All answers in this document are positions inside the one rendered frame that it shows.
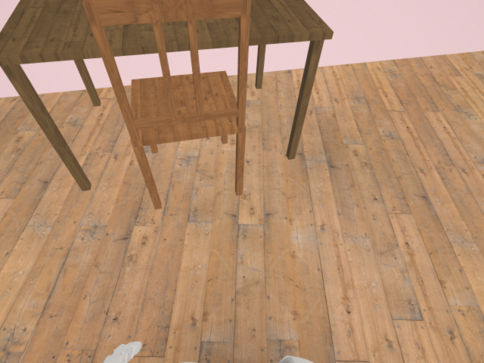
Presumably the table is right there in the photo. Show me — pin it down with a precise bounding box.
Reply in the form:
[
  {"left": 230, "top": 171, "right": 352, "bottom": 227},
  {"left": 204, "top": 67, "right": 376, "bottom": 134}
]
[{"left": 0, "top": 0, "right": 334, "bottom": 191}]

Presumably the chair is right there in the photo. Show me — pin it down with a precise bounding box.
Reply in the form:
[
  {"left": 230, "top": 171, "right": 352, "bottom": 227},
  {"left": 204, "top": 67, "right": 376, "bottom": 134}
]
[{"left": 82, "top": 0, "right": 251, "bottom": 209}]

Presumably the robot left hand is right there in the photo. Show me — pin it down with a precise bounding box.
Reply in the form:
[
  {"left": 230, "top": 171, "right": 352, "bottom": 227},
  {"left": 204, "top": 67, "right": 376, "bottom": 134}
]
[{"left": 102, "top": 341, "right": 142, "bottom": 363}]

